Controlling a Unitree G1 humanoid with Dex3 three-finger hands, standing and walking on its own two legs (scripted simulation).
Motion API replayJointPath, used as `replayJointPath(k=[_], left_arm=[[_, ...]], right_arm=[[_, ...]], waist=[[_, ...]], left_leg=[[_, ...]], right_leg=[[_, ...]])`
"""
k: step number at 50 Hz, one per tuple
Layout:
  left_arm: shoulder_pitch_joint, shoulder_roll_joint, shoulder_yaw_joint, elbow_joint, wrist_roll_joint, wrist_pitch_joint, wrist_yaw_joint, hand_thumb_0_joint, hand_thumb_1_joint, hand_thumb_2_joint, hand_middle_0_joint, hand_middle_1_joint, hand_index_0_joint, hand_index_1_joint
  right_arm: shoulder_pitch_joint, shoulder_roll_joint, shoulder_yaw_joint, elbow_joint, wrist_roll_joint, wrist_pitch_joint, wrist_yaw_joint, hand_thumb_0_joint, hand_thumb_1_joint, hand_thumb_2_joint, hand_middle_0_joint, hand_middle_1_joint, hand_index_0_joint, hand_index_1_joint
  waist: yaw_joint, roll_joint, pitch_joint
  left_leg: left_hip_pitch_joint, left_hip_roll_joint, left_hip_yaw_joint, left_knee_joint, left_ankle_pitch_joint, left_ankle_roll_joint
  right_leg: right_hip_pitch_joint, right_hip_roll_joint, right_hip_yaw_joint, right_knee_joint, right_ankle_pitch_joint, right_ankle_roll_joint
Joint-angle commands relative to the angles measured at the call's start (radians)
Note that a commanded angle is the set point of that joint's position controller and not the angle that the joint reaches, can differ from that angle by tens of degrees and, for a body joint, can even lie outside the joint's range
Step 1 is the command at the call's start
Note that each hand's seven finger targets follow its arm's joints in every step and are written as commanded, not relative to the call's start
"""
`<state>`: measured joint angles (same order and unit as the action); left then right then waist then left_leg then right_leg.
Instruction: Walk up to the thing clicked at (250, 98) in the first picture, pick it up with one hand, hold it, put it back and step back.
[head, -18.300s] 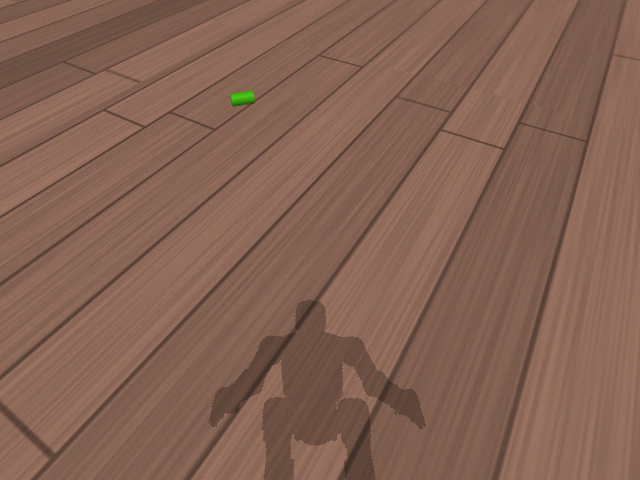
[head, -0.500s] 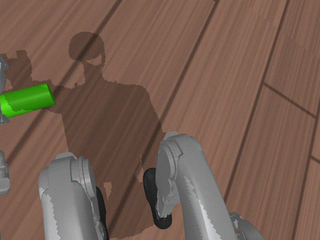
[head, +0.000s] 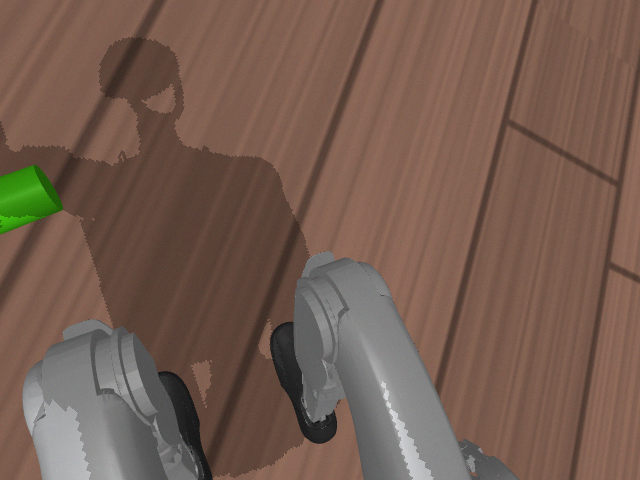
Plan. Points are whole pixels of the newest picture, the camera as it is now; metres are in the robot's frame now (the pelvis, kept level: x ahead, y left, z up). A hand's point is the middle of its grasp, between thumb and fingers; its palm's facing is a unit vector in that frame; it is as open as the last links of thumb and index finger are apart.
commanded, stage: rest palm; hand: left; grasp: from above
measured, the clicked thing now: out of the picture +0.49 +0.30 -0.29
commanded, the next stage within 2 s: close in 1.08 s
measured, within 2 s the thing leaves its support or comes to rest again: neither
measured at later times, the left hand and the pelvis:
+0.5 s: hand out of the picture +0.48 +0.30 -0.21, palm faces -0.45 -0.15 -0.88, open 14.5 cm; pelvis +0.00 +0.00 +0.00, yaw +0 degrees
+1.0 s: hand out of the picture +0.49 +0.30 -0.24, palm faces -0.43 -0.17 -0.89, open 14.0 cm; pelvis +0.01 +0.01 -0.01, yaw -4 degrees
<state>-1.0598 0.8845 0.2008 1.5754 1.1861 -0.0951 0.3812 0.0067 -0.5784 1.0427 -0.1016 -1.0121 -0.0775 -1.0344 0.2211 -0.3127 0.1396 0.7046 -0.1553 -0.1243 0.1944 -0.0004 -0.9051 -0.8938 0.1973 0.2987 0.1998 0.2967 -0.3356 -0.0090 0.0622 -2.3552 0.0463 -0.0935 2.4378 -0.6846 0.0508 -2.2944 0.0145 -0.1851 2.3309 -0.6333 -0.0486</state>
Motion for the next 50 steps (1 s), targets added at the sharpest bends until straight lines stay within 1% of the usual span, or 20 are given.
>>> replayJointPath(k=[1, 4, 5, 6, 7, 8, 10, 14, 15, 16, 17, 21, 22, 30, 34, 40, 43, 46, 49, 50], left_arm=[[-0.330, 0.189, -0.058, -0.294, -0.011, -0.076, -0.002, 0.000, -0.589, 1.054, -0.072, -1.051, -0.058, -1.063], [-0.357, 0.139, -0.121, -0.430, -0.017, -0.095, 0.012, 0.000, -0.604, 1.089, -0.078, -1.039, -0.054, -1.062], [-0.329, 0.138, -0.122, -0.383, -0.009, -0.082, 0.019, 0.000, -0.611, 1.052, -0.063, -0.993, -0.041, -1.014], [-0.325, 0.155, -0.109, -0.341, -0.005, -0.075, 0.029, 0.000, -0.611, 1.075, -0.062, -0.937, -0.019, -0.981], [-0.309, 0.138, -0.110, -0.295, 0.000, -0.063, 0.039, 0.000, -0.611, 1.077, -0.060, -0.921, -0.013, -0.969], [-0.312, 0.108, -0.126, -0.264, 0.019, -0.057, 0.045, 0.000, -0.611, 1.083, -0.063, -0.922, -0.014, -0.970], [-0.291, 0.080, -0.130, -0.166, 0.032, -0.044, 0.062, 0.000, -0.611, 1.086, -0.066, -0.923, -0.018, -0.971], [-0.292, 0.128, -0.086, -0.039, 0.059, -0.032, 0.090, 0.000, -0.611, 1.068, -0.073, -0.930, -0.032, -0.971], [-0.321, 0.124, -0.102, -0.046, 0.057, -0.035, 0.094, 0.000, -0.611, 1.062, -0.074, -0.934, -0.034, -0.973], [-0.319, 0.176, -0.060, -0.021, 0.063, -0.036, 0.104, 0.000, -0.611, 1.070, -0.079, -0.935, -0.036, -0.979], [-0.342, 0.196, -0.051, -0.036, 0.077, -0.043, 0.110, 0.000, -0.609, 1.055, -0.075, -0.936, -0.038, -0.974], [-0.347, 0.218, -0.034, 0.002, 0.089, -0.059, 0.140, 0.000, -0.594, 1.039, -0.075, -0.947, -0.042, -0.980], [-0.362, 0.215, -0.041, 0.006, 0.090, -0.064, 0.144, 0.000, -0.591, 1.034, -0.075, -0.947, -0.043, -0.978], [-0.377, 0.331, -0.002, -0.039, 0.082, -0.082, 0.197, 0.000, -0.572, 1.040, -0.080, -0.964, -0.052, -0.992], [-0.345, 0.299, -0.026, -0.021, 0.062, -0.071, 0.193, 0.000, -0.563, 1.050, -0.080, -0.974, -0.053, -1.001], [-0.299, 0.366, 0.016, -0.018, 0.061, -0.067, 0.200, 0.000, -0.541, 1.044, -0.112, -0.937, -0.078, -0.969], [-0.289, 0.328, -0.006, 0.028, 0.059, -0.065, 0.195, 0.000, -0.535, 1.054, -0.112, -0.948, -0.079, -0.979], [-0.298, 0.368, 0.010, 0.003, 0.058, -0.069, 0.204, 0.000, -0.521, 1.056, -0.122, -0.959, -0.091, -0.989], [-0.309, 0.332, -0.014, 0.053, 0.059, -0.073, 0.208, 0.000, -0.500, 1.069, -0.132, -0.969, -0.101, -0.998], [-0.306, 0.339, -0.014, 0.042, 0.060, -0.077, 0.208, 0.000, -0.504, 1.058, -0.127, -0.965, -0.098, -0.993]], right_arm=[[0.248, -0.256, -0.107, 0.026, 0.000, -0.005, -0.012, 0.000, -0.900, -0.897, 0.200, 0.300, 0.200, 0.300], [0.245, -0.248, -0.122, 0.031, 0.009, -0.001, -0.011, 0.000, -0.903, -0.899, 0.200, 0.300, 0.200, 0.300], [0.237, -0.256, -0.127, 0.033, 0.015, 0.003, -0.013, 0.000, -0.900, -0.899, 0.200, 0.300, 0.200, 0.300], [0.238, -0.263, -0.129, 0.036, 0.017, 0.007, -0.011, 0.000, -0.897, -0.903, 0.199, 0.300, 0.200, 0.300], [0.241, -0.263, -0.126, 0.043, 0.018, 0.011, -0.011, 0.000, -0.893, -0.903, 0.200, 0.300, 0.200, 0.300], [0.243, -0.261, -0.120, 0.043, 0.016, 0.014, -0.009, 0.000, -0.892, -0.902, 0.200, 0.300, 0.200, 0.300], [0.229, -0.258, -0.106, 0.041, 0.014, 0.016, -0.008, 0.000, -0.889, -0.900, 0.200, 0.300, 0.200, 0.300], [0.213, -0.278, -0.083, 0.015, 0.001, 0.007, -0.003, 0.000, -0.884, -0.898, 0.200, 0.300, 0.200, 0.300], [0.191, -0.265, -0.068, 0.002, 0.000, 0.002, -0.003, 0.000, -0.885, -0.898, 0.200, 0.300, 0.200, 0.300], [0.203, -0.274, -0.068, 0.012, -0.006, -0.002, -0.004, 0.000, -0.890, -0.900, 0.200, 0.300, 0.199, 0.300], [0.204, -0.282, -0.066, -0.002, -0.009, -0.006, -0.003, 0.000, -0.885, -0.898, 0.200, 0.300, 0.199, 0.300], [0.187, -0.282, -0.045, -0.024, -0.021, -0.023, -0.001, 0.000, -0.885, -0.899, 0.200, 0.300, 0.199, 0.300], [0.187, -0.278, -0.040, -0.023, -0.026, -0.031, 0.002, 0.000, -0.887, -0.899, 0.200, 0.300, 0.199, 0.300], [0.207, -0.303, -0.020, -0.006, -0.052, -0.053, 0.009, 0.000, -0.888, -0.899, 0.200, 0.300, 0.200, 0.300], [0.201, -0.303, -0.010, -0.001, -0.057, -0.066, 0.024, 0.000, -0.889, -0.899, 0.200, 0.300, 0.200, 0.300], [0.213, -0.317, 0.005, 0.001, -0.059, -0.073, 0.041, 0.000, -0.888, -0.899, 0.200, 0.300, 0.200, 0.300], [0.206, -0.308, 0.022, -0.010, -0.061, -0.079, 0.052, 0.000, -0.890, -0.900, 0.200, 0.300, 0.200, 0.300], [0.198, -0.317, 0.018, -0.009, -0.058, -0.083, 0.051, 0.000, -0.892, -0.901, 0.200, 0.300, 0.200, 0.300], [0.197, -0.310, 0.035, -0.009, -0.064, -0.086, 0.054, 0.000, -0.890, -0.901, 0.200, 0.300, 0.200, 0.300], [0.196, -0.318, 0.033, -0.006, -0.063, -0.085, 0.054, 0.000, -0.889, -0.900, 0.200, 0.300, 0.200, 0.300]], waist=[[-0.016, 0.367, -0.802], [0.014, 0.442, -0.899], [0.024, 0.448, -0.912], [0.021, 0.455, -0.867], [0.028, 0.432, -0.823], [0.008, 0.423, -0.784], [0.004, 0.380, -0.699], [-0.028, 0.299, -0.587], [-0.022, 0.311, -0.605], [-0.030, 0.282, -0.613], [-0.034, 0.296, -0.624], [-0.043, 0.333, -0.656], [-0.059, 0.344, -0.640], [-0.053, 0.408, -0.703], [-0.063, 0.424, -0.700], [-0.050, 0.437, -0.663], [-0.081, 0.384, -0.590], [-0.060, 0.424, -0.641], [-0.095, 0.389, -0.587], [-0.089, 0.396, -0.583]], left_leg=[[0.499, -0.029, 0.017, -0.210, 0.176, -0.010], [0.606, -0.025, 0.015, -0.233, 0.245, -0.026], [0.630, -0.026, 0.010, -0.246, 0.249, -0.027], [0.614, -0.025, 0.005, -0.256, 0.244, -0.030], [0.618, -0.024, -0.004, -0.266, 0.250, -0.031], [0.600, -0.025, -0.011, -0.268, 0.246, -0.032], [0.560, -0.029, -0.026, -0.284, 0.221, -0.033], [0.484, -0.034, -0.023, -0.271, 0.170, -0.017], [0.473, -0.037, -0.007, -0.257, 0.161, -0.011], [0.452, -0.040, -0.002, -0.242, 0.153, -0.004], [0.465, -0.040, 0.001, -0.241, 0.169, -0.006], [0.506, -0.033, -0.009, -0.232, 0.181, -0.014], [0.508, -0.032, -0.007, -0.221, 0.180, -0.015], [0.496, -0.022, -0.003, -0.180, 0.200, -0.014], [0.534, -0.015, -0.024, -0.169, 0.251, -0.022], [0.532, -0.009, -0.048, -0.184, 0.262, -0.029], [0.476, -0.009, -0.048, -0.169, 0.229, -0.019], [0.507, -0.007, -0.045, -0.167, 0.252, -0.023], [0.462, -0.006, -0.055, -0.162, 0.219, -0.019], [0.466, -0.006, -0.060, -0.173, 0.205, -0.021]], right_leg=[[0.450, 0.043, 0.024, -0.242, 0.204, 0.015], [0.450, 0.041, 0.011, -0.237, 0.262, 0.008], [0.425, 0.044, 0.005, -0.234, 0.256, 0.004], [0.395, 0.040, 0.001, -0.230, 0.249, 0.002], [0.355, 0.039, -0.003, -0.226, 0.248, -0.001], [0.326, 0.039, -0.011, -0.220, 0.245, -0.002], [0.277, 0.037, -0.019, -0.206, 0.221, -0.004], [0.273, 0.035, -0.014, -0.214, 0.186, 0.004], [0.299, 0.042, -0.006, -0.222, 0.184, 0.003], [0.323, 0.043, -0.003, -0.228, 0.184, 0.008], [0.333, 0.039, -0.002, -0.224, 0.193, 0.010], [0.337, 0.041, -0.014, -0.207, 0.197, 0.010], [0.326, 0.040, -0.013, -0.202, 0.199, 0.012], [0.422, 0.051, -0.017, -0.203, 0.235, 0.018], [0.413, 0.054, -0.036, -0.179, 0.274, 0.016], [0.406, 0.056, -0.049, -0.169, 0.269, 0.012], [0.398, 0.060, -0.049, -0.174, 0.255, 0.017], [0.424, 0.063, -0.046, -0.177, 0.274, 0.015], [0.406, 0.065, -0.058, -0.180, 0.252, 0.019], [0.398, 0.065, -0.061, -0.182, 0.235, 0.016]])
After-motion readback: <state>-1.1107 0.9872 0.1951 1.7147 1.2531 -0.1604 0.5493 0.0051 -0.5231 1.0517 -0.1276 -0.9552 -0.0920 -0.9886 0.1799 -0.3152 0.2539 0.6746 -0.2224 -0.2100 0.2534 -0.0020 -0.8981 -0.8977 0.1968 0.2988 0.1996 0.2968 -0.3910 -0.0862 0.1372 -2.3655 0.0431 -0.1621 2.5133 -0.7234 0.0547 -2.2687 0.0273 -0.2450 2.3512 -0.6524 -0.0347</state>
